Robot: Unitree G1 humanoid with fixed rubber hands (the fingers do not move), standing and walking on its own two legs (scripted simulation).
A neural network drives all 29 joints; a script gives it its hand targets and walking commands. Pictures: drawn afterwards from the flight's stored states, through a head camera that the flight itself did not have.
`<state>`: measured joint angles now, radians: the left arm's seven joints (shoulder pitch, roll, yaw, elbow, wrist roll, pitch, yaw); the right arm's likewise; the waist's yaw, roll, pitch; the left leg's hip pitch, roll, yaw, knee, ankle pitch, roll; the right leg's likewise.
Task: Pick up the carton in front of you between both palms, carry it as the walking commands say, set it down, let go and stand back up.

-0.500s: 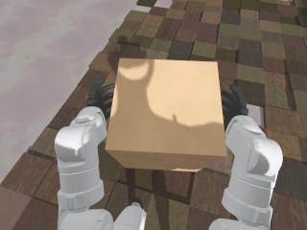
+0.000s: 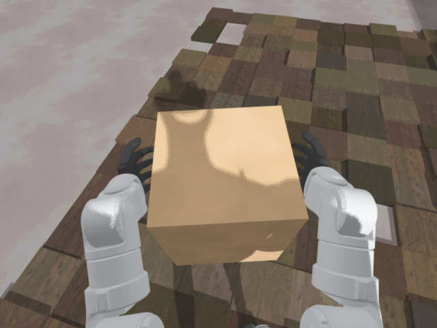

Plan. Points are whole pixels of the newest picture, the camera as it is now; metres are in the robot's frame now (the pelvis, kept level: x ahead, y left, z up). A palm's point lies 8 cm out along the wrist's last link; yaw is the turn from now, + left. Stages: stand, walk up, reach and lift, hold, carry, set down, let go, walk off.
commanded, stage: carry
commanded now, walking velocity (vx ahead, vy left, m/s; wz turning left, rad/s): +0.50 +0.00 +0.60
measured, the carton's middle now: (223, 193) +0.36 -0.02 +0.04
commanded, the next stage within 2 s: none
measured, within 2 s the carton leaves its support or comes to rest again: neither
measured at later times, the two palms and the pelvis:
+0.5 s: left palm (106, 131) +0.53 +0.23 +0.05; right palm (232, 105) +0.60 -0.06 +0.05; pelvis +0.28 +0.02 -0.02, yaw +8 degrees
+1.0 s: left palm (168, 24) +0.92 +0.10 +0.11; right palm (268, 23) +0.90 -0.21 +0.11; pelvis +0.57 -0.04 -0.02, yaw -7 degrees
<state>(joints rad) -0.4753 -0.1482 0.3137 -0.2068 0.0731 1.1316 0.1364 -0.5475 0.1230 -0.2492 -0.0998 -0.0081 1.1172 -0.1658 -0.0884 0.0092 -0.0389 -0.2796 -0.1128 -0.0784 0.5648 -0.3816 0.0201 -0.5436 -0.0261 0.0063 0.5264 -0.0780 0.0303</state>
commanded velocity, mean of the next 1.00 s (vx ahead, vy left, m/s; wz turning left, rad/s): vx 0.50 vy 0.00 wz -0.36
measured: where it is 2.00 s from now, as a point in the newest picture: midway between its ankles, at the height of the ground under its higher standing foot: (238, 153)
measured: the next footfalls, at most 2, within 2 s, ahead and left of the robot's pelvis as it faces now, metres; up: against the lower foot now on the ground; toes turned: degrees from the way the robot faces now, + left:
right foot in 0.04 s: +0.15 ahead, -0.12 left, -0.03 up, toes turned +1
left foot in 0.40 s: +0.36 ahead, +0.13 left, -0.01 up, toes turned +17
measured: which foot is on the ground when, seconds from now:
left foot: down 0.00-0.04, up 0.06-0.38, down 0.40-0.84, up 0.86-1.00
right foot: up 0.00-0.02, down 0.04-0.44, up 0.46-0.82, down 0.84-1.00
